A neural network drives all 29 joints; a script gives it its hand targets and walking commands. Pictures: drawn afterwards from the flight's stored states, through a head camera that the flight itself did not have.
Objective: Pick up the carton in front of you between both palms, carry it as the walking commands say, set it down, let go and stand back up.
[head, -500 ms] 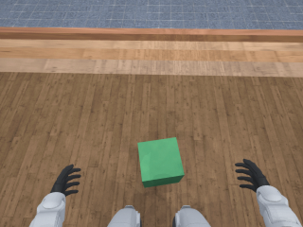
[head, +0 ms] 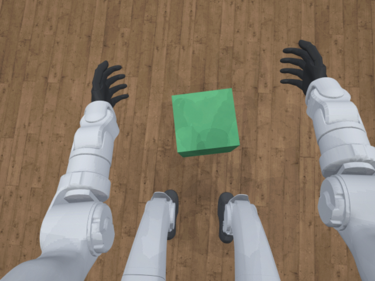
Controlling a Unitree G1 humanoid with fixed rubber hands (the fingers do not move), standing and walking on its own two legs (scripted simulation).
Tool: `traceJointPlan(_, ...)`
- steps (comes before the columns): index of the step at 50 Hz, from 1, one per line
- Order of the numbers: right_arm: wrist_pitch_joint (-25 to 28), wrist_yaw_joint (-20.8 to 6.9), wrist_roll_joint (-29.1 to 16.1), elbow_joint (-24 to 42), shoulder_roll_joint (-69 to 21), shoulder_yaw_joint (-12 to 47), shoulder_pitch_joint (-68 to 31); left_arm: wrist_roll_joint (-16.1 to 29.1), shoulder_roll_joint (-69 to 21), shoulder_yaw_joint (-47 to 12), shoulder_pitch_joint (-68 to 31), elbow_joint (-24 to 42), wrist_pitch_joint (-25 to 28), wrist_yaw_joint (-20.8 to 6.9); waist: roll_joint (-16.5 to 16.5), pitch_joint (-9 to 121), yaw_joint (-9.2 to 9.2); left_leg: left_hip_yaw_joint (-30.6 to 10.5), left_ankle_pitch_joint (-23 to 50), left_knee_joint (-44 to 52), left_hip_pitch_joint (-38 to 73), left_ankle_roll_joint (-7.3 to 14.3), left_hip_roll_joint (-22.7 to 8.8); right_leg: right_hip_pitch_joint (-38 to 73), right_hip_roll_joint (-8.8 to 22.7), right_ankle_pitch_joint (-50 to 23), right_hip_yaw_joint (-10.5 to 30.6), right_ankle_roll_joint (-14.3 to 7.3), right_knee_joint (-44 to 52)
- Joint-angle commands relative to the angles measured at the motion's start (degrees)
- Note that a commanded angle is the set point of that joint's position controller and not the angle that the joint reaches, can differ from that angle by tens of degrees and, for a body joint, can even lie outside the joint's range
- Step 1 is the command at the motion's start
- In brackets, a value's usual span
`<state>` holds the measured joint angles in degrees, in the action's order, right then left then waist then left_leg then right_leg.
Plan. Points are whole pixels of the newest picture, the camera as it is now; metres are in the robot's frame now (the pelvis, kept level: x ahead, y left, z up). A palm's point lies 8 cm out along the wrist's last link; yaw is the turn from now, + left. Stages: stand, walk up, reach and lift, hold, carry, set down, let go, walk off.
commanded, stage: reach and lift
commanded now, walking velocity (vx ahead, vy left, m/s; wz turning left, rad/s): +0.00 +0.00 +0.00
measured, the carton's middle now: (204, 127) +0.49 +0.00 -0.53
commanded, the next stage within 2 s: none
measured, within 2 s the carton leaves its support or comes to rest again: leaves its support in 1.84 s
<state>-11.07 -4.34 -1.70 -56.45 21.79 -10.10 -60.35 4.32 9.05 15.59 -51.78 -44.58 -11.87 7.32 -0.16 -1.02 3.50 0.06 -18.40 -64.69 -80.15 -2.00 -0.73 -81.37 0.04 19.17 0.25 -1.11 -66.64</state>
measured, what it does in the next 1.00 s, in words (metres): lowers itself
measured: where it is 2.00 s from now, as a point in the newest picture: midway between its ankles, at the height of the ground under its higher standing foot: (196, 225)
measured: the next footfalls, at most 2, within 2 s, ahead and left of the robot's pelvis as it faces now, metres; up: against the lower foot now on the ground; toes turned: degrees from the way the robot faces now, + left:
none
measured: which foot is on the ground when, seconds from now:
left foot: down 0.00-1.00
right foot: down 0.00-1.00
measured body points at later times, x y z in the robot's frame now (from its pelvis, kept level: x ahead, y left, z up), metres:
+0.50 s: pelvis +0.01 +0.00 -0.12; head +0.35 -0.02 +0.18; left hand +0.49 +0.20 -0.28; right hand +0.53 -0.19 -0.29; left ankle +0.09 +0.14 -0.62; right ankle +0.09 -0.11 -0.62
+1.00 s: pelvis -0.04 +0.01 -0.27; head +0.33 -0.01 -0.02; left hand +0.49 +0.20 -0.45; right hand +0.53 -0.18 -0.46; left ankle +0.09 +0.14 -0.62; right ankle +0.09 -0.11 -0.62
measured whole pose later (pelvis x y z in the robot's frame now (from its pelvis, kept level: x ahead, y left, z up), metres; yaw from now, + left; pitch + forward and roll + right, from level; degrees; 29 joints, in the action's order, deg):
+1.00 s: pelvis -0.04 +0.01 -0.27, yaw +3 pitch +38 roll +3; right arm -1.4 2.5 -13.7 -71.1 27.9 1.1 -84.5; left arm 15.6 14.9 7.1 -79.2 -63.2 -1.9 10.8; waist 2.2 -18.7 2.5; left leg 0.7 -28.3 -120.1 -130.4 -2.3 1.4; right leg -131.7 0.9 29.5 2.2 -0.5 -122.5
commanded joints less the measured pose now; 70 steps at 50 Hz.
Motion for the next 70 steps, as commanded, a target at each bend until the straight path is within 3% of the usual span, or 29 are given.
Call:
traceJointPlan(1, 0.73, -0.02, 1.38, 1.57, 8.14, -1.71, -21.93, -1.36, 5.06, 2.90, -17.60, 3.44, 0.53, 0.99, -4.85, 49.52, 0.91, 3.97, -1.50, 4.68, 15.36, -1.33, 4.22, 26.81, -2.65, 1.31, 0.74, 1.80, 7.36)
traceJointPlan(7, 2.62, 0.33, 5.39, -0.66, 6.10, -4.37, -23.95, -5.33, 3.22, 6.91, -18.11, 2.95, 3.06, 0.55, -6.09, 55.60, 1.10, 4.61, 4.04, 3.31, 11.18, -1.15, 5.06, 27.38, -3.25, -6.62, 1.13, 2.05, 5.46)
traceJointPlan(14, 6.48, 1.98, 7.09, -0.23, 1.21, -6.24, -19.01, -7.94, 1.19, 9.25, -14.49, 1.46, 7.98, -1.20, -5.76, 54.55, 0.34, 4.35, 9.43, -5.36, -2.44, -1.57, 5.27, 17.66, -3.26, -15.68, 2.12, 2.38, -3.75)
traceJointPlan(18, 8.34, 3.44, 5.54, 0.84, 0.45, -5.08, -15.34, -6.28, 1.41, 7.96, -12.07, -0.28, 10.22, -1.25, -5.38, 55.80, -0.46, 3.70, 12.53, -13.08, -9.76, -1.72, 5.32, 10.12, -2.91, -20.62, 2.67, 2.35, -11.76)
traceJointPlan(24, 10.22, 5.50, -1.58, 6.43, 4.74, 0.67, -16.44, 0.50, 4.29, 1.09, -12.12, 2.44, 11.86, 0.62, -6.01, 67.93, -1.37, 2.96, 19.23, -24.76, -11.68, -1.76, 5.10, 7.98, -2.38, -27.13, 2.01, 2.23, -24.16)
traceJointPlan(27, 10.01, 5.98, -4.45, 8.16, 6.75, 2.58, -17.98, 3.49, 5.51, -1.91, -14.06, 4.49, 11.44, 1.79, -5.60, 71.06, -1.55, 3.15, 19.07, -29.80, -10.82, -1.89, 5.04, 5.03, -2.35, -24.64, 1.16, 2.12, -28.91)
traceJointPlan(31, 8.96, 6.24, -7.22, 9.14, 9.57, 4.14, -21.80, 5.87, 7.30, -3.73, -18.46, 6.89, 10.02, 3.23, -4.81, 71.83, -1.61, 3.79, 13.37, -34.73, -10.11, -1.99, 4.84, 1.24, -2.29, -16.81, 0.14, 1.89, -33.36)
traceJointPlan(37, 7.60, 6.20, -9.39, 0.92, 10.93, 6.00, -28.72, 7.67, 7.69, -4.81, -26.32, 0.10, 8.18, 4.25, -4.06, 58.68, -1.16, 3.88, -0.43, -39.16, -14.65, -1.51, 3.67, -10.49, -0.91, -0.32, 0.23, 1.65, -37.04)
traceJointPlan(41, 8.34, 6.21, -10.34, -5.75, 11.78, 7.70, -33.37, 7.72, 8.42, -4.85, -31.49, -6.00, 8.76, 4.07, -3.61, 51.36, -0.97, 3.30, -3.91, -42.26, -16.52, -1.29, 2.97, -15.53, 0.20, 4.67, 1.08, 1.51, -39.73)
traceJointPlan(46, 10.09, 6.55, -11.45, -10.14, 13.13, 9.53, -38.30, 8.70, 10.12, -5.75, -36.78, -11.52, 10.55, 3.75, -3.41, 48.06, -1.10, 2.65, -2.76, -46.39, -17.13, -1.24, 2.47, -17.44, 1.10, 4.18, 1.89, 1.41, -43.77)
traceJointPlan(51, 11.89, 7.56, -12.96, -9.06, 13.78, 12.20, -40.29, 14.35, 8.27, -10.60, -37.51, -16.61, 11.90, 3.04, -5.00, 52.21, -3.38, 2.61, 2.07, -49.76, -16.88, -1.38, 2.63, -12.32, 1.34, -2.06, 1.58, 1.25, -47.11)
traceJointPlan(58, 12.32, 8.78, -13.65, -2.67, 11.11, 13.80, -37.55, 17.13, 8.24, -12.61, -33.67, -14.32, 13.49, 3.54, -7.04, 60.31, -3.36, 3.80, 6.95, -51.58, -18.18, -1.34, 3.82, -3.29, 0.36, -9.82, 1.55, 1.49, -49.26)
traceJointPlan(64, 11.85, 8.29, -12.08, -6.52, 8.20, 12.29, -34.31, 14.01, 8.08, -9.97, -32.59, -16.26, 13.61, 3.09, -4.97, 47.57, -2.97, 3.40, 2.14, -50.40, -24.78, -1.44, 4.00, -12.31, 0.28, -4.63, 2.27, 1.34, -47.81)
traceJointPlan(70, 12.18, 7.89, -12.52, -9.36, 5.93, 12.98, -34.90, 11.92, 6.99, -9.51, -34.07, -16.34, 14.04, 2.99, -3.51, 44.13, -2.25, 2.74, 1.23, -49.55, -23.84, -1.43, 4.02, -16.99, 0.21, -1.74, 2.46, 1.08, -46.78)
